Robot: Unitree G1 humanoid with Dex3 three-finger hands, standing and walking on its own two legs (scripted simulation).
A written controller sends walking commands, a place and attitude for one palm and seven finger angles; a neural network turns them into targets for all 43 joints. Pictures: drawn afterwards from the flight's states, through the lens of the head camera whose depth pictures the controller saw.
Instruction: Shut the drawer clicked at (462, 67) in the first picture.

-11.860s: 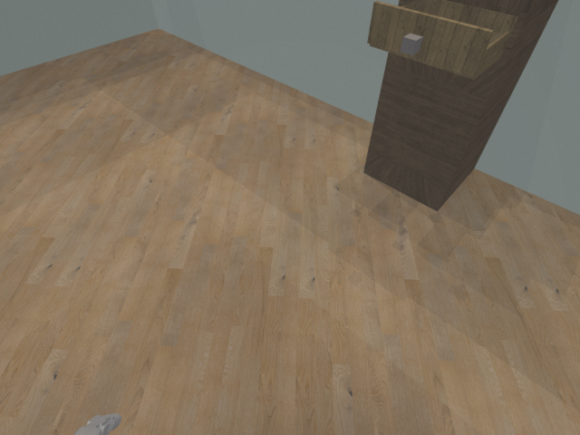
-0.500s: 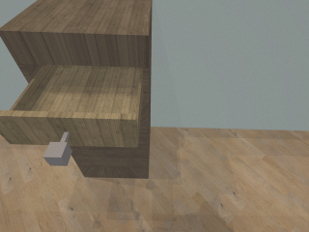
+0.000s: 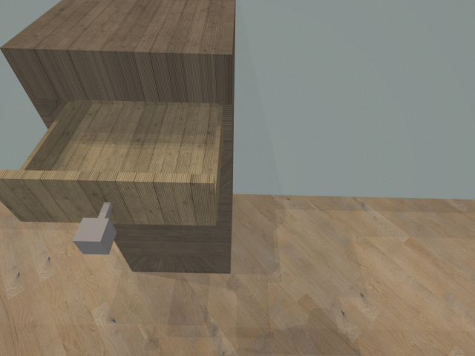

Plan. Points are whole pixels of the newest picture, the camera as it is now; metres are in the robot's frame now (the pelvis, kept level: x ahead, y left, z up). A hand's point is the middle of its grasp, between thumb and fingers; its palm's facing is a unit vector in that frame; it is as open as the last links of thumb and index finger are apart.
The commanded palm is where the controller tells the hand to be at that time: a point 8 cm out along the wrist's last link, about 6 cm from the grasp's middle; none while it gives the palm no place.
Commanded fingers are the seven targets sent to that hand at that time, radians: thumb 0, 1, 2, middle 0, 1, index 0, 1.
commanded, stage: look again from close up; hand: left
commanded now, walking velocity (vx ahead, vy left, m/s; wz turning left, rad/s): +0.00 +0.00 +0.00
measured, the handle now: (100, 224) +0.31 +0.26 +0.05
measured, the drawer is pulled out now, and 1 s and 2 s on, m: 0.23 0.23 0.23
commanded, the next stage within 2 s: shuffle to correct the standing spot in 0.08 s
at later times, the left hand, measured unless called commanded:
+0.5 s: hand out of the picture -0.03 +0.21 -0.18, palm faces +0.06 -0.96 -0.26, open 7.4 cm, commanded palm none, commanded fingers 0.00 0.90 0.90 -0.20 -0.30 -0.20 -0.30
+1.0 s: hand out of the picture -0.11 +0.26 -0.18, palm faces +0.04 -0.97 -0.22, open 7.4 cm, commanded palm none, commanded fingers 0.00 0.90 0.90 -0.20 -0.30 -0.20 -0.30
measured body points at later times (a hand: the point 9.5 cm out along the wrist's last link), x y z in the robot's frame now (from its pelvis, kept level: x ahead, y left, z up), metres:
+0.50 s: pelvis -0.03 +0.02 -0.01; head -0.02 +0.01 +0.44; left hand -0.03 +0.26 -0.16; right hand +0.02 -0.21 -0.17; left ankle +0.00 +0.14 -0.74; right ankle -0.07 -0.07 -0.74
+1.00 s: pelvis -0.09 +0.08 +0.00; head -0.09 +0.08 +0.45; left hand -0.11 +0.31 -0.16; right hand -0.05 -0.16 -0.16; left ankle -0.01 +0.14 -0.74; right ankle -0.07 -0.07 -0.74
